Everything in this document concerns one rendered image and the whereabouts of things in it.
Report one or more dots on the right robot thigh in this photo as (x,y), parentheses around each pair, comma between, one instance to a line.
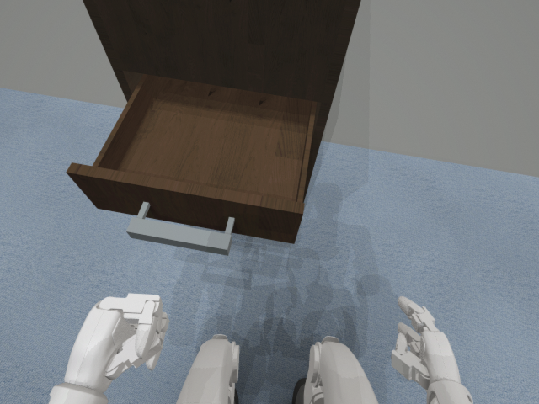
(334,368)

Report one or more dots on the drawer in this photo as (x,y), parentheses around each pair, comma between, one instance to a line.
(201,153)

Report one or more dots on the robot right hand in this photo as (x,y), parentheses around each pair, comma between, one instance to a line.
(430,358)

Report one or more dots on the robot left forearm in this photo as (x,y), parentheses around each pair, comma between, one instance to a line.
(66,393)

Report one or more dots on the robot left hand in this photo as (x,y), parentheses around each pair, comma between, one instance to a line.
(134,323)

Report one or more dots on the cabinet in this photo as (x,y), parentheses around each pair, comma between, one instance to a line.
(289,48)

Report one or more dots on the robot right forearm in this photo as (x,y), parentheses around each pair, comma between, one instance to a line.
(448,392)

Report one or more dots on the right robot shin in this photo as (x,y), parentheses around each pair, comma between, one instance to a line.
(314,395)

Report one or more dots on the handle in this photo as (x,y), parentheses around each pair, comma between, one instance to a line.
(180,236)

